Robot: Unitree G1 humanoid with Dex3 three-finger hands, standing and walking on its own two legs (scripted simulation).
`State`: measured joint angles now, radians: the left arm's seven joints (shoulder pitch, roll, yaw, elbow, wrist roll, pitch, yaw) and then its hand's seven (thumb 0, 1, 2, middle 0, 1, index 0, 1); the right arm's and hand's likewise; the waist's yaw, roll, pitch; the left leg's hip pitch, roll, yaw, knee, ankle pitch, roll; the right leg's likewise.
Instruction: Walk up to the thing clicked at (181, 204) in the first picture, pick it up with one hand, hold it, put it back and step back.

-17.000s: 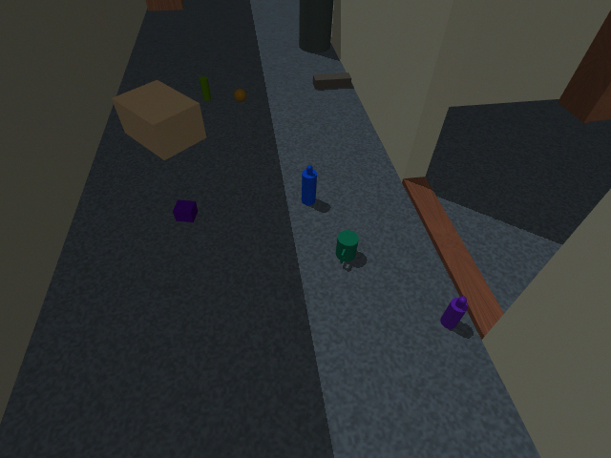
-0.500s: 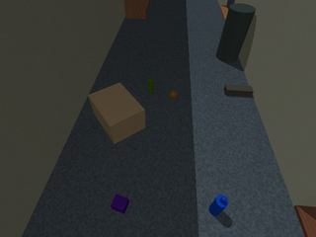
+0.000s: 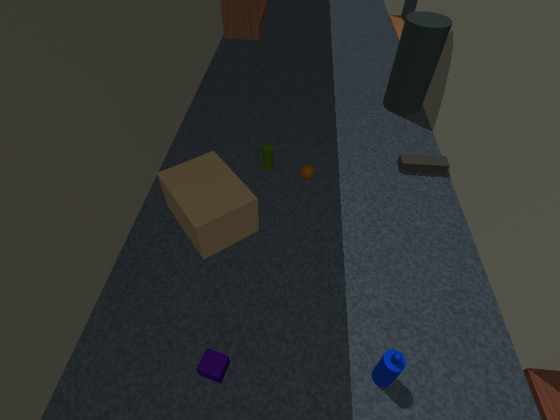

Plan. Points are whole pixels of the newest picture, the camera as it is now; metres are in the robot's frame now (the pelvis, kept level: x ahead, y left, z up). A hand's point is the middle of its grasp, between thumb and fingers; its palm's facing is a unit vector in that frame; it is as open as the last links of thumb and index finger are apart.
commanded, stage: stand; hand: left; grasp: from above
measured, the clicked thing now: (213, 365) +0.44 +0.22 -0.75
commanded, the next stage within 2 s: rise first in 0.04 s
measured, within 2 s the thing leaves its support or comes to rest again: neither
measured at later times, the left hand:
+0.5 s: hand out of the picture +0.13 +0.25 -0.18, palm faces -0.02 -0.92 -0.39, open 11.0 cm
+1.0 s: hand out of the picture +0.12 +0.26 -0.24, palm faces -0.02 -0.85 -0.53, open 14.1 cm
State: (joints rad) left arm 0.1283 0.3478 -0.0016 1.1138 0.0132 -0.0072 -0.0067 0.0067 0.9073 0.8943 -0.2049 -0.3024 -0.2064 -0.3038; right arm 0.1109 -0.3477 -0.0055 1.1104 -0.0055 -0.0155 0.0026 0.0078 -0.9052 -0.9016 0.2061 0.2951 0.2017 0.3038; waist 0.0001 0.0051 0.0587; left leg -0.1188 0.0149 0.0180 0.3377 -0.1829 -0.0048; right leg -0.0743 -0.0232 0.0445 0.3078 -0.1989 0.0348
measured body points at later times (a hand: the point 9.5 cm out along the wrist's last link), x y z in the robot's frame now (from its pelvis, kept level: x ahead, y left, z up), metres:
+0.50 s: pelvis -0.02 +0.00 -0.03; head +0.04 +0.00 +0.42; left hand +0.14 +0.30 -0.15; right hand +0.09 -0.26 -0.14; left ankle +0.00 +0.12 -0.75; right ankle -0.02 -0.14 -0.75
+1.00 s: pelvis -0.01 +0.00 -0.09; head +0.09 +0.02 +0.35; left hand +0.12 +0.31 -0.20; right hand +0.17 -0.24 -0.18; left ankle +0.00 +0.12 -0.75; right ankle -0.02 -0.14 -0.75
